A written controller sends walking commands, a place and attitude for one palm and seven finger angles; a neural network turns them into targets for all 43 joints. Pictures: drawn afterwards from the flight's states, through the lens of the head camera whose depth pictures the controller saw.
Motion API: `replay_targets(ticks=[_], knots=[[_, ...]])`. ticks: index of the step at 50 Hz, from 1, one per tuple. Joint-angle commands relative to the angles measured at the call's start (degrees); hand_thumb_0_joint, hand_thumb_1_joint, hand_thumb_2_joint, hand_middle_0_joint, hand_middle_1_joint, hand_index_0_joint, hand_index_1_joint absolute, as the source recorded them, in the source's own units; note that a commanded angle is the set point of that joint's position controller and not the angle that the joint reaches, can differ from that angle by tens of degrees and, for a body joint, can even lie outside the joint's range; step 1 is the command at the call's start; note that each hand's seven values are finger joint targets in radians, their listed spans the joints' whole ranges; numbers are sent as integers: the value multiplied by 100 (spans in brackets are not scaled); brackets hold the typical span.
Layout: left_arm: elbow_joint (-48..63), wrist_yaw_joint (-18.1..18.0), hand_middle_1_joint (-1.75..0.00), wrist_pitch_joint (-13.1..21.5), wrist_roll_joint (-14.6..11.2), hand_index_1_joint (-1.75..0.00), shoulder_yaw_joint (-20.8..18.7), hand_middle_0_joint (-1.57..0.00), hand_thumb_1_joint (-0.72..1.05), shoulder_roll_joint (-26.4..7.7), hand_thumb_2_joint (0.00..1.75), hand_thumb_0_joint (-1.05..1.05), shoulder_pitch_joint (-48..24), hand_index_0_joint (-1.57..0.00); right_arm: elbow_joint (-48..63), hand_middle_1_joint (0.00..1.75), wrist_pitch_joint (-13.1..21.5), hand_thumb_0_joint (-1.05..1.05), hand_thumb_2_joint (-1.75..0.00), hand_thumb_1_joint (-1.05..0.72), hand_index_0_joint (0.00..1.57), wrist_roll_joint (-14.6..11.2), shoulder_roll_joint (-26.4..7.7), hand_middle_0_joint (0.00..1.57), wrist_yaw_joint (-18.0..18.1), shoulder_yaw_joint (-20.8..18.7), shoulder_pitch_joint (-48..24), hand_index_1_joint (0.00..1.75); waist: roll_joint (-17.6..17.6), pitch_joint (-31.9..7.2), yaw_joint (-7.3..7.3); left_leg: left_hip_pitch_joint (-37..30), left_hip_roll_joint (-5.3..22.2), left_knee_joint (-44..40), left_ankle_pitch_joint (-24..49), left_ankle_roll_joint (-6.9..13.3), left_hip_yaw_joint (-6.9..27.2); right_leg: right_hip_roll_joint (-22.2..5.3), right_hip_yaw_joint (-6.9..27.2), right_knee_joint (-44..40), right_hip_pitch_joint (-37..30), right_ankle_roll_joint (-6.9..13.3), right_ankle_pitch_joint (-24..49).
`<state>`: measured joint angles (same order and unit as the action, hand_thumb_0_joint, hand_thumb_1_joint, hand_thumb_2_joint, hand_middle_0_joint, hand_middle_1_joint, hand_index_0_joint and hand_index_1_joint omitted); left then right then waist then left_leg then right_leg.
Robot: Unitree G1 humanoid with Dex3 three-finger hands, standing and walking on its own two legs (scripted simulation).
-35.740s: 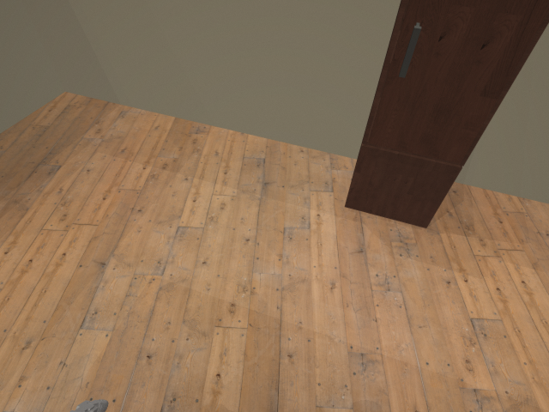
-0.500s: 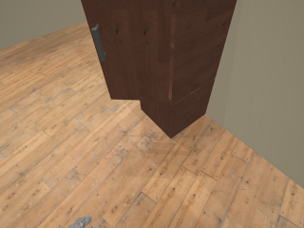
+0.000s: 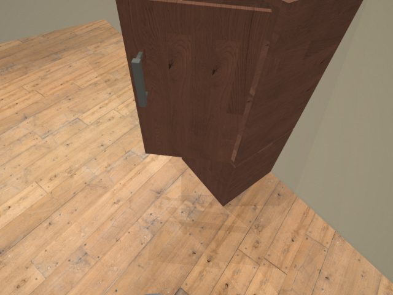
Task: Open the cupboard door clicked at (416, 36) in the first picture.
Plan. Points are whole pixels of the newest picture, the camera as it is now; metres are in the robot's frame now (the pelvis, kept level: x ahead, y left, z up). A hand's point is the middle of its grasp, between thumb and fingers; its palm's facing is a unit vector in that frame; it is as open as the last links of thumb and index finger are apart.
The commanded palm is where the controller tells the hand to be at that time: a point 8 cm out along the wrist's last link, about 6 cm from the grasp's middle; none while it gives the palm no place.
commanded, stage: come to a stop and stand still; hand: left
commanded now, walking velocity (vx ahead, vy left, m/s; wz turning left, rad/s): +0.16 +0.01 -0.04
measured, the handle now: (141, 80) +0.64 +0.23 +0.05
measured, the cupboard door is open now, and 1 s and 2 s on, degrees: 47 47 47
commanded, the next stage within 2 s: none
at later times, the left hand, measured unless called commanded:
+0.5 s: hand (124, 279) +0.17 +0.18 -0.17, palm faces +0.02 -0.98 -0.18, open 7.4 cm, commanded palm none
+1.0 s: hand out of the picture +0.06 +0.15 -0.16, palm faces -0.01 -0.97 -0.26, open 7.4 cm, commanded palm none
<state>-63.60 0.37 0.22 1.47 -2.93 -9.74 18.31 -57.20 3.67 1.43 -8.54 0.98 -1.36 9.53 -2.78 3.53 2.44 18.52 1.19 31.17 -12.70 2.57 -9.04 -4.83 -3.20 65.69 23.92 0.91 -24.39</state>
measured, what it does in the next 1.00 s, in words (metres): steps on the spot: right foot, then right foot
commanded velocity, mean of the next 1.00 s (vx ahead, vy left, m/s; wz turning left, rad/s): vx -0.10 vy -0.01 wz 0.00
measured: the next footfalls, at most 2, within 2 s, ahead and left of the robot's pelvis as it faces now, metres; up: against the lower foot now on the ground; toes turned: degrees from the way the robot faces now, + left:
right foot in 0.20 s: +0.14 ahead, -0.12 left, +0.00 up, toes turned -5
right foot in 0.66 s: +0.06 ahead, -0.14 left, +0.00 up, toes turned +0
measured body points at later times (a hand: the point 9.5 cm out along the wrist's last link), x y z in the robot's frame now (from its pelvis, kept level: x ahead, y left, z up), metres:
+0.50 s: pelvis +0.07 +0.00 +0.00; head +0.11 +0.02 +0.45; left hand +0.17 +0.23 -0.16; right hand +0.08 -0.23 -0.15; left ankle +0.05 +0.10 -0.73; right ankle +0.09 -0.12 -0.72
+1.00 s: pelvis +0.03 -0.03 +0.00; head +0.02 -0.06 +0.45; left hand +0.06 +0.20 -0.14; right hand +0.06 -0.26 -0.17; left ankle +0.05 +0.10 -0.73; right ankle +0.02 -0.14 -0.73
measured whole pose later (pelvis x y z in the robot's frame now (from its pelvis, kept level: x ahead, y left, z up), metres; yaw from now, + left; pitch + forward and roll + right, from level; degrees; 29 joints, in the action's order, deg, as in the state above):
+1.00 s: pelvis +0.03 -0.03 +0.00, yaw -1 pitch -2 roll +2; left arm -58.5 -1.4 -0.9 1.1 0.9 -8.6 16.2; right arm -56.5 -1.1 1.0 -11.1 0.7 -1.5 15.8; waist 3.1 0.5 -0.6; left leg 14.6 2.6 31.8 -15.4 -0.5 -6.8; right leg -1.2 -0.2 35.6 14.1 0.7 -20.1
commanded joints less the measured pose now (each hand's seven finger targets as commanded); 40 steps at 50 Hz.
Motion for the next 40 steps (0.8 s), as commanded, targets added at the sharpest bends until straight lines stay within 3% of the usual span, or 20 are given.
replay_targets(ticks=[1, 5, 7, 10, 13, 15, 17, 19, 21, 22, 23, 24, 28, 29, 30, 33, 34, 36, 39, 40], knots=[[443, 14, -30, 104, -5, -30, -2, -20, 90, -20, 90, 0, 131, -20, -48, 30, 42, 0, -90, -90, 20, 25, -764, 20, 48, -156, 724, 30, 783, -423, -149, -453, 1515, -1899, 831, 683, 1136, -192, 43, -944, 167, -76, 403], [427, -71, -30, 53, -39, -30, 90, -20, 90, 25, 90, 0, -25, -20, -123, 30, -37, 0, -90, -90, 20, 14, -684, 20, 104, -79, 615, 30, 603, -339, -106, -192, 1420, -1457, 2096, 611, 875, 37, -26, -2563, -860, -157, 933], [388, -106, -30, 8, -40, -30, 54, -20, 90, -186, 90, 0, 91, -20, -152, 30, -122, 0, -90, -90, 20, -23, -714, 20, 133, -77, 465, 30, 654, -410, 18, -199, 1228, -1036, 1954, 354, 761, 81, -31, -3412, -1355, -181, 1516], [493, -141, -30, 28, -23, -30, 23, -20, 90, -894, 90, 0, -144, -20, -221, 30, -255, 0, -90, -90, 20, -128, -588, 20, 78, -107, 755, 30, 110, -375, -195, -196, 414, -506, 344, -262, 528, -768, 909, -3870, -1351, 325, 3938], [580, -217, -30, -6, -67, -30, -6, -20, 90, -955, 90, 0, -427, -20, -357, 30, -446, 0, -90, -90, 20, -118, -552, 20, 89, -149, 1053, 30, -806, -636, -321, -598, 260, -47, 369, -333, 428, -940, 911, -3840, -1248, 596, 4764], [648, -253, -30, -36, -77, -30, -58, -20, 90, -1027, 90, 0, -438, -20, -356, 30, -482, 0, -90, -90, 20, -121, -580, 20, 92, -179, 1125, 30, -673, -866, -284, -541, 219, 297, 510, -377, 399, -1062, 892, -3687, -1558, 675, 5624], [677, -286, -30, -59, -84, -30, -107, -20, 90, -1079, 90, 0, -469, -20, -266, 30, -523, 0, -90, -90, 20, -129, -527, 20, 92, -180, 1005, 30, -640, -873, -217, -233, 127, 444, -521, -442, 423, -1259, 1035, -3704, -1826, 874, 6088], [740, -307, -30, -107, -73, -30, -131, -20, 90, -1069, 90, 0, -661, -20, -229, 30, -564, 0, -90, -90, 20, -127, -484, 20, 93, -184, 974, 30, -581, -744, -236, -224, 151, 186, -673, -439, 503, -1243, 1001, -3723, -1736, 885, 5730], [859, -280, -30, -137, -102, -30, -135, -20, 90, -944, 90, 0, -813, -20, -242, 30, -536, 0, -90, -90, 20, -93, -620, 20, 98, -205, 1090, 30, 95, -823, -301, -865, 574, -509, 1504, -298, 801, -751, 597, -3394, -1247, 479, 4380], [945, -247, -30, -170, -128, -30, -103, -20, 90, -737, 90, 0, -815, -20, -162, 30, -509, 0, -90, -90, 20, -30, -875, 20, 129, -231, 1023, 30, 1081, -728, -279, -991, 1232, -821, 2973, 36, 1473, -198, 148, -2939, -823, 88, 2975], [1004, -265, -30, -230, -121, -30, -56, -20, 90, -600, 90, 0, -989, -20, -124, 30, -492, 0, -90, -90, 20, -10, -921, 20, 153, -236, 942, 30, 1738, -434, -330, -868, 1690, -1184, 3921, 515, 1841, 277, -8, -2137, -468, -116, 330], [1021, -266, -30, -297, -108, -30, -80, -20, 90, -601, 90, 0, -1056, -20, -106, 30, -473, 0, -90, -90, 20, 20, -955, 20, 207, -233, 941, 30, 1533, -315, -378, -674, 1859, -1234, 3990, 846, 1952, 413, 364, -1225, -217, -111, -713], [909, -204, -30, -270, -87, -30, -73, -20, 90, -388, 90, 0, -863, -20, 38, 30, -404, 0, -90, -90, 20, 44, -921, 20, 223, -202, 559, 30, 1031, -355, -187, -1048, 1463, -933, 3695, 773, 1341, 372, 404, -1333, -120, -108, -398], [682, -381, -30, -59, -133, -30, 24, -20, 90, -610, 90, 0, -453, -20, 177, 30, -299, 0, -90, -90, 20, -71, -1394, 20, 105, -356, 254, 30, 1563, -981, -163, -1957, 1491, 319, 5198, 416, 1119, 87, 462, -2044, 349, -45, -275], [1097, -388, -30, -22, -114, -30, 18, -20, 90, -690, 90, 0, -547, -20, 514, 30, -333, 0, -90, -90, 20, -44, -921, 20, 7, -260, 545, 30, 1326, -957, -176, -1121, 1317, 238, 3649, 308, 981, 247, 298, -2682, -381, 21, 395], [1052, -339, -30, 167, -87, -30, 30, -20, 90, -703, 90, 0, -347, -20, 635, 30, -257, 0, -90, -90, 20, 2, -733, 20, 73, -199, 1136, 30, 1347, -1276, -414, -1357, 880, 482, 3992, 82, 804, -16, 510, -2838, -802, 168, 3224], [1051, -307, -30, 147, -75, -30, 52, -20, 90, -729, 90, 0, -406, -20, 666, 30, -244, 0, -90, -90, 20, -19, -789, 20, 87, -247, 1137, 30, 1441, -986, -492, -1386, 849, 293, 4103, 66, 857, 56, 341, -2744, -585, 49, 2982], [993, -310, -30, 83, -86, -30, 50, -20, 90, -709, 90, 0, -276, -20, 668, 30, -296, 0, -90, -90, 20, -68, -930, 20, 93, -269, 1013, 30, 751, -1049, -356, -1286, 967, 284, 3688, 179, 904, 227, 337, -2793, -789, 67, 2320], [905, -291, -30, 69, -50, -30, 115, -20, 90, -800, 90, 0, -236, -20, 729, 30, -381, 0, -90, -90, 20, -70, -715, 20, 50, -202, 669, 30, -484, -565, -355, -647, 430, 327, 574, -78, 561, -235, 1035, -3454, -721, 220, 2856], [917, -283, -30, 57, -50, -30, 137, -20, 90, -832, 90, 0, -361, -20, 682, 30, -420, 0, -90, -90, 20, -71, -620, 20, 30, -171, 679, 30, -715, -338, -428, -579, 277, 224, -289, -137, 527, -350, 1216, -3736, -462, 287, 2166]])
